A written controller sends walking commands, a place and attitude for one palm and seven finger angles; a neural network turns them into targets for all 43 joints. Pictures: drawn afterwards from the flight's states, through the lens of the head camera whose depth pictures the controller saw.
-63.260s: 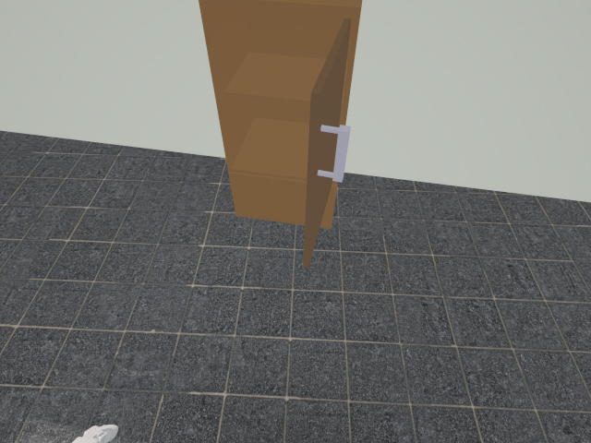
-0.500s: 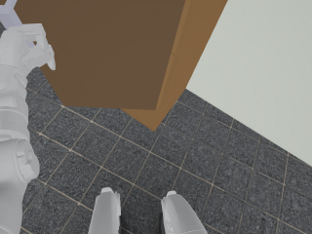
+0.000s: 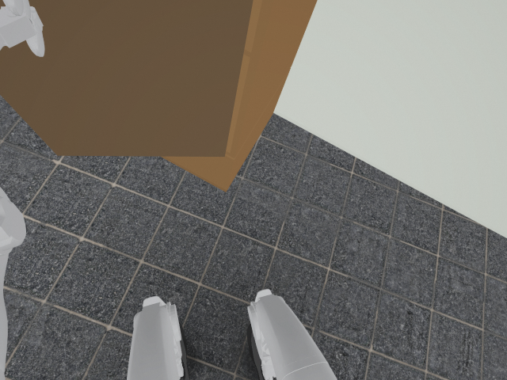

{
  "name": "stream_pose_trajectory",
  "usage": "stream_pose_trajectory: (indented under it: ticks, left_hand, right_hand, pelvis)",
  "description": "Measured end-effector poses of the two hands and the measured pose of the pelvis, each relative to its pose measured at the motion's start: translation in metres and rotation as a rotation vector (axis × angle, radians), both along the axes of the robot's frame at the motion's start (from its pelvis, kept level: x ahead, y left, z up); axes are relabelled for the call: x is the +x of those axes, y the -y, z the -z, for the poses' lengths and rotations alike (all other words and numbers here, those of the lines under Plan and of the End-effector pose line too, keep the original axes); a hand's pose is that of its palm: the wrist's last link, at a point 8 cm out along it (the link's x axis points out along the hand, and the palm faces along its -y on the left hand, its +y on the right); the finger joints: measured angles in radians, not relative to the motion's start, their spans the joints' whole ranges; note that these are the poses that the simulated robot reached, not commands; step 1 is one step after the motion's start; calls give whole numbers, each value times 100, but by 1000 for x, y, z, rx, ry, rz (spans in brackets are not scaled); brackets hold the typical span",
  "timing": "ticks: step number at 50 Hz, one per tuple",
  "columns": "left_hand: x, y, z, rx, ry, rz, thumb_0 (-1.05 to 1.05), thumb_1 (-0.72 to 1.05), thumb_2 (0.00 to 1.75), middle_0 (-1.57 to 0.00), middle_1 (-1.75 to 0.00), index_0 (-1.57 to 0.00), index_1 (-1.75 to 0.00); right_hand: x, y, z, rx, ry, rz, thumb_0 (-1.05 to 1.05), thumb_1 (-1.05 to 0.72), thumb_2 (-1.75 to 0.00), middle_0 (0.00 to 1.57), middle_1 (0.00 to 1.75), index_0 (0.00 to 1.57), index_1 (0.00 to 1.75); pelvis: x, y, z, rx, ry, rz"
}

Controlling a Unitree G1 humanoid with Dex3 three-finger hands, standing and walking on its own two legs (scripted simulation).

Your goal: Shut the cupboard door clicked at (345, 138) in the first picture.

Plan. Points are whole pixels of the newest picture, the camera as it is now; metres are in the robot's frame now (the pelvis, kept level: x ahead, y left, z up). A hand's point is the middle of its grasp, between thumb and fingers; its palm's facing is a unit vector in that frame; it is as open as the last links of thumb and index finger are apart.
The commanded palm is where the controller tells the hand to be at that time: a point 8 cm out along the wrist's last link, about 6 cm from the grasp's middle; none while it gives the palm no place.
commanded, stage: push the door shut along its arc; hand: left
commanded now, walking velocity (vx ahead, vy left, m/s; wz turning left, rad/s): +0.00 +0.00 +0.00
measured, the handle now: out of the picture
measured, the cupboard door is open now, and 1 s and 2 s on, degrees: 31 25 25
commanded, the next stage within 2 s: pull the fist back off the door in 0.20 s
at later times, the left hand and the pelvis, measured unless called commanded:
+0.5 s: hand (30, 7) +0.61 +0.21 +0.10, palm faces +0.23 -0.97 +0.00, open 2.9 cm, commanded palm +0.59 +0.20 +0.10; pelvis +0.00 +0.00 -0.01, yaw +0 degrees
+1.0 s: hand (48, 51) +0.54 +0.19 +0.10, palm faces +0.21 -0.98 -0.02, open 3.1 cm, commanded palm +0.50 +0.21 +0.10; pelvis +0.03 -0.01 +0.04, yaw +3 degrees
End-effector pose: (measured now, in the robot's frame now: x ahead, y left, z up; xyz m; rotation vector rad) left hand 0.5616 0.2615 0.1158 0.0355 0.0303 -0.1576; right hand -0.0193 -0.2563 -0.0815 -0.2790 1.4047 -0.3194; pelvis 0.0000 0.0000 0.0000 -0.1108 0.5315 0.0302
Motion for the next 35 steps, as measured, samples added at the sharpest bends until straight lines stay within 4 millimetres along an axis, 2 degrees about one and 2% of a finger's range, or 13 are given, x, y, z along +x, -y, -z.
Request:
stream_pose_trajectory:
  ticks: [6,16,20,23,25,30,35]
  left_hand:
    - [8,-3,1,2,-14,23,-3,85,92,-130,-150,-129,-150]
    - [22,0,1,1,-1,60,-2,88,94,-130,-150,-129,-150]
    - [24,-1,7,-130,6,-144,0,81,91,-130,-150,-130,-150]
    - [21,0,13,-107,-7,-332,0,79,89,-130,-150,-130,-150]
    - [18,4,15,-35,-8,-391,0,80,89,-130,-150,-129,-150]
    - [11,21,12,-11,-6,-364,1,85,90,-130,-150,-129,-150]
    - [4,31,3,-36,-26,-354,1,88,90,-130,-150,-129,-150]
  right_hand:
    - [-8,-1,1,-13,-32,5,0,-90,-90,20,30,21,30]
    - [-10,-1,1,-62,-27,-5,0,-90,-90,20,30,21,30]
    - [-10,-8,1,-37,-32,-46,0,-90,-90,20,30,21,30]
    - [-11,-16,2,15,-46,-67,0,-91,-90,20,30,21,30]
    - [-13,-22,2,51,-54,-61,0,-91,-90,20,30,21,30]
    - [-17,-31,-5,112,-69,-19,0,-90,-90,20,30,21,30]
    - [-16,-28,-16,132,-66,-7,0,-91,-90,20,30,21,30]
  pelvis:
    - [-1,1,5,-9,-15,-3]
    - [-4,-2,15,-30,-37,-8]
    - [-6,-4,15,-33,-46,-7]
    - [-6,-4,11,-29,-45,-10]
    - [-5,-4,8,-25,-43,-12]
    - [0,-2,-7,-13,-20,-16]
    - [9,1,-22,2,6,-13]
